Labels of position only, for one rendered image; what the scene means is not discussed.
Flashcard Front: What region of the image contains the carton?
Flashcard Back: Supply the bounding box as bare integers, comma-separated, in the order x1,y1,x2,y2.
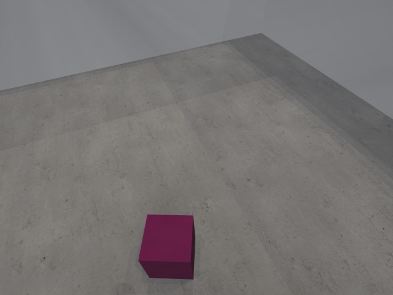
138,214,195,280

